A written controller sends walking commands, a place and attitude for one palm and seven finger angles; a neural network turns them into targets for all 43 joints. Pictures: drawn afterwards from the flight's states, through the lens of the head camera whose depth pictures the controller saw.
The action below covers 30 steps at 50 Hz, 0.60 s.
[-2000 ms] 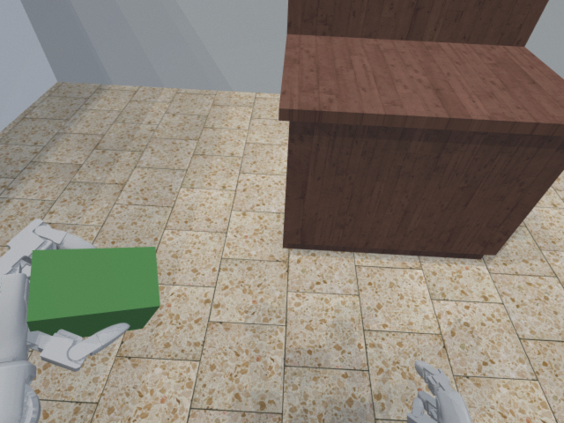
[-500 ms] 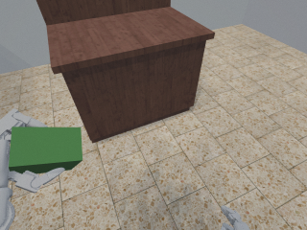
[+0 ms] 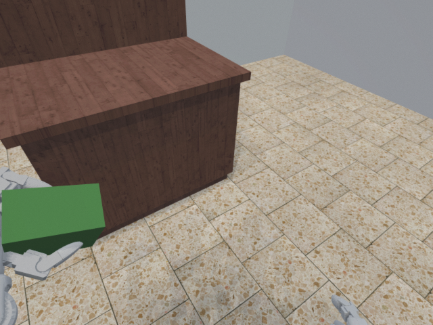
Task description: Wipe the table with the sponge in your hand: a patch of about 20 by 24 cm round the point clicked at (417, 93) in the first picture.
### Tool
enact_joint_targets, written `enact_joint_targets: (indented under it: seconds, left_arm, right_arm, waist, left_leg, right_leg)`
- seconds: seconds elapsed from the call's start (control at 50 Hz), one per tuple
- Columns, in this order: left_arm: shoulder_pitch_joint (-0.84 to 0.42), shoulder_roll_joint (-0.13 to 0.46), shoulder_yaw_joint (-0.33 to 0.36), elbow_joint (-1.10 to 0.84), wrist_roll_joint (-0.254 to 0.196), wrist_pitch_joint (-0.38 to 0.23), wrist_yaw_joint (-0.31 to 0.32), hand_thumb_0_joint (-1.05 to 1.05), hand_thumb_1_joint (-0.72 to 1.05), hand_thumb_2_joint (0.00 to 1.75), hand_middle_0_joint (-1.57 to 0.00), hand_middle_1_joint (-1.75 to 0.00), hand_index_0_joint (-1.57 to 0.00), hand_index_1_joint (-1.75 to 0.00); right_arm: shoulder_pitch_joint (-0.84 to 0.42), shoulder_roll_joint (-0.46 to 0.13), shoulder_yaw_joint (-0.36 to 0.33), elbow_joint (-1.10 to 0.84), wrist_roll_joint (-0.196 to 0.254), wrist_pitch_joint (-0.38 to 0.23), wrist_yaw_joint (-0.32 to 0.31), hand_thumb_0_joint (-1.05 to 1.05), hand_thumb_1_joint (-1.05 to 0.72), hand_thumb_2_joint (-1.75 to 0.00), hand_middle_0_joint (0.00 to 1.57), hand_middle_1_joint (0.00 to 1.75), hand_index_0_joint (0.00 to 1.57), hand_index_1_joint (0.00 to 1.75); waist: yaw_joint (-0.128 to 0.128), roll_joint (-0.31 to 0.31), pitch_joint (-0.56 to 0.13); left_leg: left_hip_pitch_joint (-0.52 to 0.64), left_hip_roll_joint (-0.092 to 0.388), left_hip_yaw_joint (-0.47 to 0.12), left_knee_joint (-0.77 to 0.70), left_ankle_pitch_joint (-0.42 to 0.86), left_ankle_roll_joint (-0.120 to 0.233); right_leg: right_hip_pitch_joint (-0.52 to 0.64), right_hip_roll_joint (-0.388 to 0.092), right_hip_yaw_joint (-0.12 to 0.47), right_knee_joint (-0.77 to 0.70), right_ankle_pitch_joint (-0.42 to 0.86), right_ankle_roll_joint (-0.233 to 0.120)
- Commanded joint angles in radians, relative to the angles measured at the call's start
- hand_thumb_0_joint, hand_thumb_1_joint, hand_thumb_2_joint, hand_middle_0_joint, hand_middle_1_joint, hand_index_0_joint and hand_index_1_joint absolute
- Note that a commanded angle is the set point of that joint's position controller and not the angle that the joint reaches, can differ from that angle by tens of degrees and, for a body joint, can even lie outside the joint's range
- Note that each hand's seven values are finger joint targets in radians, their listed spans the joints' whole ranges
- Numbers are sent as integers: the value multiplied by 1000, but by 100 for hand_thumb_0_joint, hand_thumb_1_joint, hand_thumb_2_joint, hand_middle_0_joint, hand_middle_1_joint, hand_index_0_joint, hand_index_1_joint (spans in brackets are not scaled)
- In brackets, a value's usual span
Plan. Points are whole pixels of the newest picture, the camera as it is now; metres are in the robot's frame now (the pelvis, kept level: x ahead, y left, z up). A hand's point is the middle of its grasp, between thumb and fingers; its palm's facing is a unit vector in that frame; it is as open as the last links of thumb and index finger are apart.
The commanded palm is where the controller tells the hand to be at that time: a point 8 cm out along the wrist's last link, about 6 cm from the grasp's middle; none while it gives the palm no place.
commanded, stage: walk to a spot facing it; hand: left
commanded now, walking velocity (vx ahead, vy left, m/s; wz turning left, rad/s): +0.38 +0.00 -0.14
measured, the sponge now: (67, 220) +0.22 +0.23 +0.16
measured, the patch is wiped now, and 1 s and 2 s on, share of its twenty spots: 0.00 0.00 0.00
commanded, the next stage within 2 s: turn to face it in 0.62 s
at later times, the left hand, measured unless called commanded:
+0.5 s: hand (141, 160) +0.35 +0.16 +0.16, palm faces +0.34 -0.81 -0.47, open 10.8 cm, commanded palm +0.29 +0.21 +0.19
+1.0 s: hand (139, 124) +0.42 +0.17 +0.20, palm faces +0.53 -0.71 -0.46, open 10.8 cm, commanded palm +0.38 +0.21 +0.19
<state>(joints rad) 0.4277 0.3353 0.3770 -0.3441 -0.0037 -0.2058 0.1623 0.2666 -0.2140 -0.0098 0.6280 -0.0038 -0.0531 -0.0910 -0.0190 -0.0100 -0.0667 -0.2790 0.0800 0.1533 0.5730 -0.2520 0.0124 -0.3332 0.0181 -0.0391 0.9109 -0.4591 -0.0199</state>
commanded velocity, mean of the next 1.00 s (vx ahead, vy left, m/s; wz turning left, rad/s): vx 0.27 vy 0.01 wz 0.21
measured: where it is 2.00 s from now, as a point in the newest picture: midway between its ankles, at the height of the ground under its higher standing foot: (232, 300)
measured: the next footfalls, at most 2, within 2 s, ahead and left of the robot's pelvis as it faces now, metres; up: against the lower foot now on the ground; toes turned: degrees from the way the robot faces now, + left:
right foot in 0.22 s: +0.15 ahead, -0.14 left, +0.00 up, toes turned -10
left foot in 0.70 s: +0.33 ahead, +0.05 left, +0.00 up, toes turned +11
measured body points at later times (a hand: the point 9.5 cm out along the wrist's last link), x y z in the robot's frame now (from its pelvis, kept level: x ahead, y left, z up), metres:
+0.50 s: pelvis +0.13 -0.07 +0.01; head +0.16 -0.09 +0.46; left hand +0.33 +0.20 +0.19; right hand +0.28 -0.34 -0.09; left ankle +0.19 +0.07 -0.65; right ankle +0.11 -0.14 -0.73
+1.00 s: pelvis +0.26 -0.09 +0.00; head +0.28 -0.09 +0.45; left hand +0.39 +0.21 +0.22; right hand +0.46 -0.25 -0.10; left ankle +0.29 +0.05 -0.73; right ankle +0.31 -0.23 -0.71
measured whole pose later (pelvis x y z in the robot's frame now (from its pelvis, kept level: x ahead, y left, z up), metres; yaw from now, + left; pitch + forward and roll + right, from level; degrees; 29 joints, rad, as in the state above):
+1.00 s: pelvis +0.26 -0.09 +0.00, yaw +9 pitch -1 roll -2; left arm 0.51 0.38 0.37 -0.57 -0.01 -0.24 0.14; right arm 0.23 -0.12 0.04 0.61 0.01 -0.11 -0.03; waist 0.04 0.05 0.04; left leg -0.33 0.08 0.01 0.60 -0.25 -0.01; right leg -0.38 -0.08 -0.10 0.76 -0.39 0.06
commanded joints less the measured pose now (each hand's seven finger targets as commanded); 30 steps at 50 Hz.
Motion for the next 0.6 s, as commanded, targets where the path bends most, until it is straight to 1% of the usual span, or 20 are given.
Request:
enact_joint_targets:
  seconds: [0.0,0.06,0.08,0.12,0.16,0.18,0.2,0.22,0.24,0.26,0.28,0.3,0.34,0.38,0.44,0.48,0.5,0.54,0.56,0.58]
  left_arm:
    - [-213,164,-10,-354,14,-68,-6,0,10,130,-120,-160,-120,-160]
    - [-119,175,17,-427,8,-50,7,0,10,130,-120,-160,-120,-160]
    - [-109,211,53,-450,8,-50,10,0,10,130,-120,-160,-120,-160]
    - [-84,210,72,-428,1,-49,18,0,10,130,-120,-160,-120,-160]
    - [-79,210,95,-357,-4,-44,20,0,10,130,-120,-160,-120,-160]
    - [-54,202,96,-304,-9,-36,19,0,10,130,-120,-160,-120,-160]
    - [-65,210,102,-280,-9,-32,17,0,10,130,-120,-160,-120,-160]
    - [-61,240,122,-247,-8,-25,17,0,10,130,-120,-160,-120,-160]
    - [-81,259,144,-247,-22,-21,21,0,10,130,-120,-160,-120,-160]
    - [-99,227,128,-244,-23,-28,9,0,10,130,-120,-160,-120,-160]
    - [-46,219,126,-209,-27,-29,-3,0,10,130,-120,-160,-120,-160]
    - [-2,204,115,-213,-28,-39,-9,0,10,130,-120,-160,-120,-160]
    - [11,196,110,-260,-21,-68,-9,0,10,130,-120,-160,-120,-160]
    - [-43,207,101,-356,-15,-87,-5,0,10,130,-120,-160,-120,-160]
    - [-40,231,114,-429,-13,-95,11,0,10,130,-120,-160,-120,-160]
    - [-11,257,145,-464,-12,-97,25,0,10,130,-120,-160,-120,-160]
    - [17,246,145,-458,-16,-93,29,0,10,130,-120,-160,-120,-160]
    - [33,240,155,-463,-19,-85,37,0,10,130,-120,-160,-120,-160]
    - [41,240,160,-460,-21,-83,42,0,10,130,-120,-160,-120,-160]
    - [62,229,153,-428,-22,-78,45,0,10,130,-120,-160,-120,-160]
  right_arm:
    - [-120,-110,-27,-153,-2,-91,9,0,-90,-90,20,30,20,30]
    - [-98,-107,-24,-154,-3,-113,16,0,-90,-90,20,30,20,30]
    - [-99,-109,-22,-156,-4,-116,17,0,-90,-90,20,30,20,30]
    - [-110,-95,-18,-159,-7,-115,19,0,-90,-90,20,30,20,30]
    - [-122,-88,-18,-154,-6,-100,20,0,-90,-90,20,30,20,30]
    - [-124,-79,-18,-156,0,-89,18,0,-90,-90,20,30,20,30]
    - [-125,-67,-19,-152,4,-77,20,0,-90,-90,20,30,20,30]
    - [-133,-43,-17,-162,11,-65,22,0,-90,-90,20,30,20,30]
    - [-172,-61,-14,-168,10,-66,22,0,-90,-90,20,30,20,30]
    - [-160,-70,-26,-151,8,-68,27,0,-90,-90,20,30,20,30]
    - [-157,-67,-27,-143,15,-55,31,0,-90,-90,20,30,20,30]
    - [-162,-67,-18,-137,13,-41,34,0,-90,-90,20,30,20,30]
    - [-166,-73,-18,-121,8,-23,37,0,-90,-90,20,30,20,30]
    - [-185,-77,-24,-132,8,-18,36,0,-90,-90,20,30,20,30]
    - [-160,-77,-33,-156,-1,-27,37,0,-90,-90,20,30,20,30]
    - [-148,-70,-40,-175,0,-35,31,0,-90,-90,20,30,20,30]
    - [-144,-61,-38,-189,0,-41,28,0,-90,-90,20,30,20,30]
    - [-126,-61,-45,-203,2,-46,26,0,-90,-90,20,30,20,30]
    - [-116,-60,-47,-209,4,-46,25,0,-90,-90,20,30,20,30]
    - [-102,-61,-50,-205,8,-44,20,0,-90,-90,20,30,20,30]
  waist:
    - [15,208,127]
    - [19,240,70]
    - [19,261,46]
    - [17,267,24]
    - [24,228,0]
    - [27,147,-20]
    - [34,5,-38]
    - [35,-295,-48]
    - [45,-317,-39]
    - [27,-218,-28]
    - [23,-176,-7]
    - [21,-115,24]
    - [13,-70,3]
    - [6,-53,0]
    - [17,-53,7]
    - [26,-66,-24]
    - [42,-74,-26]
    - [53,-84,-32]
    - [54,-84,-37]
    - [42,-77,-51]
  left_leg:
    - [54,299,-361,-388,-368,170]
    - [71,254,-224,-367,-224,136]
    - [82,246,-183,-349,-180,127]
    - [96,238,-140,-286,-69,114]
    - [47,214,-83,-166,-71,82]
    - [-4,181,-38,-49,-89,63]
    - [-123,125,11,182,-108,46]
    - [-363,-4,50,484,-257,5]
    - [-493,-17,-73,671,-314,-10]
    - [-479,22,-160,715,-225,-12]
    - [-505,40,-176,747,-197,-20]
    - [-512,46,-172,773,-136,-34]
    - [-513,51,-150,747,-78,-46]
    - [-473,61,-135,637,-62,-45]
    - [-362,53,-67,390,-1,-30]
    - [-314,32,-17,258,8,-21]
    - [-290,12,8,212,13,-15]
    - [-252,-10,43,136,19,-8]
    - [-214,-21,58,100,23,-3]
    - [-133,-37,66,43,39,4]
  right_leg:
    - [-241,-91,4,84,20,18]
    - [-134,-80,-64,-72,72,26]
    - [-105,-75,-89,-123,79,29]
    - [-39,-51,-133,-230,78,36]
    - [100,-22,-175,-360,139,32]
    - [188,-25,-153,-414,148,20]
    - [290,-107,-6,-481,112,-26]
    - [397,-321,418,-600,99,-136]
    - [428,-439,584,-657,169,-198]
    - [372,-415,538,-662,119,-184]
    - [358,-411,512,-651,117,-188]
    - [338,-384,405,-638,230,-178]
    - [343,-351,212,-607,450,-153]
    - [332,-341,108,-597,575,-139]
    - [296,-327,30,-598,659,-131]
    - [360,-328,-8,-573,732,-125]
    - [366,-322,-11,-560,762,-121]
    - [388,-328,-24,-526,806,-118]
    - [379,-330,-34,-498,821,-116]
    - [361,-325,-63,-433,836,-103]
